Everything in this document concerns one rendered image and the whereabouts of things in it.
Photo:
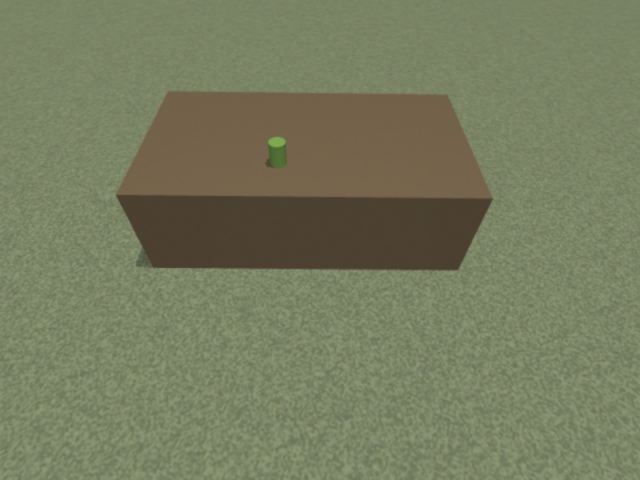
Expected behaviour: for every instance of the can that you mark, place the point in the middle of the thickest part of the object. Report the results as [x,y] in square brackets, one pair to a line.
[277,152]

